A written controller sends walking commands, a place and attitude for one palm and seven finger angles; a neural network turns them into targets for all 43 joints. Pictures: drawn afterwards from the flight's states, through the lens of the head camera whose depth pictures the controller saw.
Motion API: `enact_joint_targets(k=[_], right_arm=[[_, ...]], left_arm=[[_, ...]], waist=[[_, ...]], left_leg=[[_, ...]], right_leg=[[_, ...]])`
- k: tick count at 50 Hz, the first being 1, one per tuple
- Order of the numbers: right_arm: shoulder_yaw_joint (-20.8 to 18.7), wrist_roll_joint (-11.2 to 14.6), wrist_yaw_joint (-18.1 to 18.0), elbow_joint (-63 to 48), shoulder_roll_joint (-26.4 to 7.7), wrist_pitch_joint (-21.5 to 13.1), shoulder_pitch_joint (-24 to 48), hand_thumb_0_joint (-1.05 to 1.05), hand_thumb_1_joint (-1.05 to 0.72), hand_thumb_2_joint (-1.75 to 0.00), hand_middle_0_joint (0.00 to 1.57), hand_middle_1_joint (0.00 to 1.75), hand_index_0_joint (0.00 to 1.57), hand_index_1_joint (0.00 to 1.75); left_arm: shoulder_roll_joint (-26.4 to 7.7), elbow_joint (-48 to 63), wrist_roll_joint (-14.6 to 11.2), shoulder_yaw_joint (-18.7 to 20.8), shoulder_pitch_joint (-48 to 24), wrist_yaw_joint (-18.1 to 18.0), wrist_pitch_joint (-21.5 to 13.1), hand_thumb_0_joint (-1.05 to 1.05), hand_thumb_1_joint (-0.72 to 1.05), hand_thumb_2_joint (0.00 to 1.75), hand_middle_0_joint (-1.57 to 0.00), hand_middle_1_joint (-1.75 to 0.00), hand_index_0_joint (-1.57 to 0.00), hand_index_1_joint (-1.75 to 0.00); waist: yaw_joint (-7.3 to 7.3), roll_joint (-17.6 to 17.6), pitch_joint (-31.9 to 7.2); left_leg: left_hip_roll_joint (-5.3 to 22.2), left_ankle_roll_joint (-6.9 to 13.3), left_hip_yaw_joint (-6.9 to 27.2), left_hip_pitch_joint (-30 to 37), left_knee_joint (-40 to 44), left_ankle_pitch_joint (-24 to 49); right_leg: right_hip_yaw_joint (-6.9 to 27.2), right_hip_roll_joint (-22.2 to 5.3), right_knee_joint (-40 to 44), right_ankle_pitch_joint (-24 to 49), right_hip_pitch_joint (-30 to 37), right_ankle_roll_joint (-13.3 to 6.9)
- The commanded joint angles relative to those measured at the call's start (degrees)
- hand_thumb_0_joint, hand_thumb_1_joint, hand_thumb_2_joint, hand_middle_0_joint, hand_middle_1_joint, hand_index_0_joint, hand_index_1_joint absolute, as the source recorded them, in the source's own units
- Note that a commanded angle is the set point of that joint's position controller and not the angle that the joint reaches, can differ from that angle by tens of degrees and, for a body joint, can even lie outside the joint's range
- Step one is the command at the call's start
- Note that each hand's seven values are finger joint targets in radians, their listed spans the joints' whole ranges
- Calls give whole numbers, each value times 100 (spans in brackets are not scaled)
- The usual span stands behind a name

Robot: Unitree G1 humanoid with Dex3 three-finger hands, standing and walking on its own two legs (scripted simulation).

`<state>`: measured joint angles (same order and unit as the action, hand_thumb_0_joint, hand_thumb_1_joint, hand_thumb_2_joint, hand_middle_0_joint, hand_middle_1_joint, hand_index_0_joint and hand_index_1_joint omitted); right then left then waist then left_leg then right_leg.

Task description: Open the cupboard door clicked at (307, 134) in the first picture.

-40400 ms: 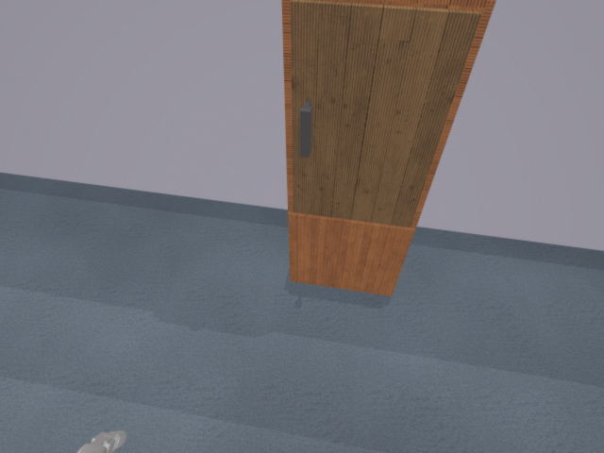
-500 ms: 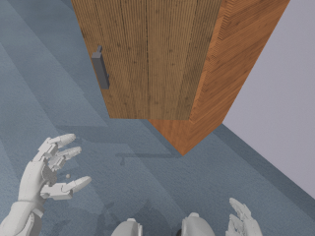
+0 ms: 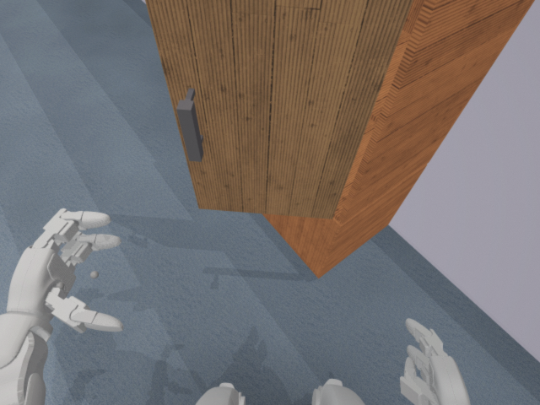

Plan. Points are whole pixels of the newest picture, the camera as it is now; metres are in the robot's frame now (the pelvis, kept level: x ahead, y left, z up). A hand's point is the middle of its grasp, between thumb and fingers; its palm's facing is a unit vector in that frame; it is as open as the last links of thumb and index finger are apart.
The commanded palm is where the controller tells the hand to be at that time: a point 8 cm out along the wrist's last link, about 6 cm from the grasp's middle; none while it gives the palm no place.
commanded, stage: raise the hand with hooked fingers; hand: left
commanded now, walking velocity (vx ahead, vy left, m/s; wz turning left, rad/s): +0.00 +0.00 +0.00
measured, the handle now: (193, 125) +0.57 +0.19 +0.04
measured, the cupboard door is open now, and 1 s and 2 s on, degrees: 49 49 49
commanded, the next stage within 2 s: move the hooked fingers beside the handle in 0.74 s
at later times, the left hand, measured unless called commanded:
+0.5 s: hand (100, 248) +0.30 +0.26 +0.06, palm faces +0.00 -1.00 -0.04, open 14.0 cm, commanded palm +0.27 +0.31 +0.06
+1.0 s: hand (101, 243) +0.31 +0.26 +0.06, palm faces +0.00 -1.00 -0.04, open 14.0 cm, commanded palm +0.29 +0.31 +0.06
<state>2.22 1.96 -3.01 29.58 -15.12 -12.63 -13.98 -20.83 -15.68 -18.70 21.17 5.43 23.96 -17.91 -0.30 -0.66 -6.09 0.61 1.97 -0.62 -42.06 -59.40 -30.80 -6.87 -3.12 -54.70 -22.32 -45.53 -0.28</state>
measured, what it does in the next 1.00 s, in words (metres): stands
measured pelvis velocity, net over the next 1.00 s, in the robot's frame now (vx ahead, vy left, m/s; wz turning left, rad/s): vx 0.00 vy -0.01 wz -0.01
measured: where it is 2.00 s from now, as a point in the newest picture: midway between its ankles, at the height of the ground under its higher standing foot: outside the picture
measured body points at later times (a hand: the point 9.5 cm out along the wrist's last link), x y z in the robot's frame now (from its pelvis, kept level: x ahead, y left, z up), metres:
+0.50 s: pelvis +0.00 -0.01 +0.01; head +0.08 +0.00 +0.45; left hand +0.29 +0.31 +0.06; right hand +0.14 -0.27 -0.07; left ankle -0.02 +0.09 -0.67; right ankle +0.04 -0.13 -0.67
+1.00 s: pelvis +0.00 -0.01 +0.01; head +0.07 +0.00 +0.45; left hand +0.30 +0.31 +0.07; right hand +0.15 -0.26 -0.08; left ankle -0.02 +0.09 -0.67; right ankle +0.04 -0.13 -0.67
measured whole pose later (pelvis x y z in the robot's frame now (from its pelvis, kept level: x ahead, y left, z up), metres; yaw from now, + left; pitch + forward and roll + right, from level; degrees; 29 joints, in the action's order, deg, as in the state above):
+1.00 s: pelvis +0.00 -0.01 +0.01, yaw +0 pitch +13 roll -2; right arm 2.4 1.6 -4.1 31.6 -16.1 -11.2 -15.8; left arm -23.1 -29.5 -18.9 24.5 -7.0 29.9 -19.8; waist 0.3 -0.5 -4.9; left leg 0.9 1.5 -1.0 -40.6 -56.8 -29.5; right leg -6.4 -2.6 -52.7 -21.2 -44.5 -0.8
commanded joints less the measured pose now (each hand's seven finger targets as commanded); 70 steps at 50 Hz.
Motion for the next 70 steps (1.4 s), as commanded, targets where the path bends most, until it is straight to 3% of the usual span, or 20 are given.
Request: enact_joint_targets(k=[1,6,9,12,15,17,19,23,29,32,37,42,46,48,50,53,54,57,64,70], right_arm=[[-400,1,-152,-663,-962,-238,-170,0,-90,-90,20,30,20,30],[-353,-50,-148,-530,-886,-257,-189,0,-90,-90,20,30,20,30],[-362,-18,-146,-466,-917,-228,-179,0,-90,-90,20,30,20,30],[-370,21,-163,-474,-986,-147,-237,0,-90,-90,20,30,20,30],[-396,11,-135,-572,-989,-165,-264,0,-90,-90,20,30,20,30],[-417,2,-101,-598,-987,-158,-309,0,-90,-90,20,30,20,30],[-429,-13,-88,-606,-979,-154,-320,0,-90,-90,20,30,20,30],[-409,-29,-73,-581,-952,-122,-317,0,-90,-90,20,30,20,30],[-403,-12,-100,-585,-934,-107,-290,0,-90,-90,20,30,20,30],[-408,-8,-118,-579,-948,-97,-326,0,-90,-90,20,30,20,30],[-375,4,-145,-568,-954,-86,-256,0,-90,-90,20,30,20,30],[-370,-5,-152,-602,-948,-109,-264,0,-90,-90,20,30,20,30],[-350,-32,-194,-467,-960,-124,-334,0,-90,-90,20,30,20,30],[-359,-17,-210,-423,-980,-118,-378,0,-90,-90,20,30,20,30],[-343,-24,-242,-360,-1004,-90,-405,0,-90,-90,20,30,20,30],[-335,-13,-237,-338,-995,-49,-412,0,-90,-90,20,30,20,30],[-349,-23,-222,-357,-984,-44,-435,0,-90,-90,20,30,20,30],[-362,-43,-169,-372,-988,50,-558,0,-90,-90,20,30,20,30],[-381,-34,-111,-357,-1028,259,-665,0,-90,-90,20,30,20,30],[-392,-44,-127,-247,-1057,418,-836,0,-90,-90,20,30,20,30]], left_arm=[[-1395,958,-182,634,-1192,316,-277,0,-50,30,-30,-120,-30,-120],[-1738,960,-312,1039,-1453,322,-582,0,-50,30,-30,-120,-30,-120],[-1588,337,-330,959,-1449,391,-500,0,-50,30,-30,-120,-30,-120],[-1695,-129,-322,980,-1610,596,-262,0,-50,30,-30,-120,-30,-120],[-1544,-43,-362,829,-1422,753,-165,0,-50,30,-30,-120,-30,-120],[-1641,111,-359,917,-1381,746,-233,0,-50,30,-30,-120,-30,-120],[-1692,155,-359,1013,-1371,636,-354,0,-50,30,-30,-120,-30,-120],[-1800,118,-346,1167,-1578,437,-576,0,-50,30,-30,-120,-30,-120],[-1696,209,-247,947,-1637,484,-617,0,-50,30,-30,-120,-30,-120],[-1717,224,-242,920,-1588,546,-578,0,-50,30,-30,-120,-30,-120],[-1656,-106,-378,1003,-1702,587,-515,0,-50,30,-30,-120,-30,-120],[-1652,-19,-298,896,-1809,633,-515,0,-50,30,-30,-120,-30,-120],[-1632,48,-190,666,-2737,588,-578,0,-50,30,-30,-120,-30,-120],[-1710,-283,-153,768,-2684,544,-567,0,-50,30,-30,-120,-30,-120],[-1760,-518,-101,714,-3210,515,-528,0,-50,30,-30,-120,-30,-120],[-1863,-745,-5,745,-3406,485,-495,0,-50,30,-30,-120,-30,-120],[-1899,-626,35,755,-3403,469,-504,0,-50,30,-30,-120,-30,-120],[-2027,-773,75,863,-3338,436,-449,0,-50,30,-30,-120,-30,-120],[-2090,-1460,112,995,-3564,304,-452,0,-50,30,-30,-120,-30,-120],[-2296,-1676,248,918,-4565,362,-679,0,-50,30,-30,-120,-30,-120]], waist=[[109,-283,-1615],[13,-651,-1818],[96,-411,-1364],[125,-291,-1356],[57,-384,-1600],[38,-257,-1726],[54,-99,-1593],[42,-345,-1447],[66,-652,-1535],[89,-575,-1564],[129,-191,-1284],[97,-433,-1457],[254,-541,-1518],[248,-382,-1434],[343,-277,-1341],[247,-566,-1487],[193,-718,-1755],[161,-502,-2057],[215,-207,-1750],[375,-361,-1916]], left_leg=[[-75,-198,304,473,1059,2213],[-62,-243,280,663,1014,2820],[-60,-210,249,424,1099,2375],[-74,-160,186,344,1155,2218],[-79,-151,187,504,1169,2594],[-73,-146,177,525,1170,2640],[-74,-138,169,424,1190,2456],[-89,-161,160,391,1247,2195],[-88,-149,143,528,1296,2136],[-61,-158,186,624,1295,2340],[-85,-139,176,374,1306,1847],[-85,-155,179,509,1285,2049],[-61,-183,260,601,1212,2106],[-47,-185,268,513,1202,1999],[-47,-172,278,391,1157,1834],[-59,-207,286,447,1216,1915],[-60,-219,275,577,1203,2134],[-32,-227,260,611,1134,2610],[-35,-173,164,169,1157,2221],[-30,-124,166,140,1032,2167]], right_leg=[[312,331,519,1152,1543,-141],[353,337,444,1657,1759,-174],[352,313,594,1346,1617,-135],[417,295,714,1314,1722,-125],[419,290,699,1640,1898,-153],[425,291,702,1697,1963,-126],[440,304,735,1542,1910,-109],[444,308,722,1229,1798,-136],[476,281,768,1182,1805,-139],[428,312,743,1330,1776,-134],[468,308,848,969,1726,-116],[450,305,756,1130,1731,-139],[420,321,662,1137,1475,-146],[400,323,664,1030,1407,-137],[414,329,643,906,1274,-142],[417,285,625,942,1327,-158],[427,274,587,1093,1416,-160],[428,299,523,1509,1607,-133],[474,307,576,1417,1606,-109],[547,339,509,1401,1480,-132]])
